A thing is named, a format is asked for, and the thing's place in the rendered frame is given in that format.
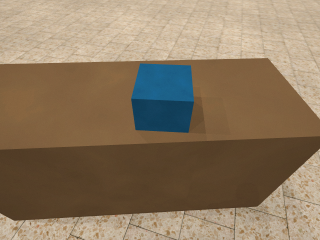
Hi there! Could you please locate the carton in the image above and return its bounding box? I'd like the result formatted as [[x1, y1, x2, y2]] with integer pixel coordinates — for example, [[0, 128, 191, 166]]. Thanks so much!
[[131, 63, 194, 133]]

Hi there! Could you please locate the pedestal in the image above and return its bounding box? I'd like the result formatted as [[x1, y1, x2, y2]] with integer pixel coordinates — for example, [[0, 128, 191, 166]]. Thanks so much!
[[0, 58, 320, 221]]

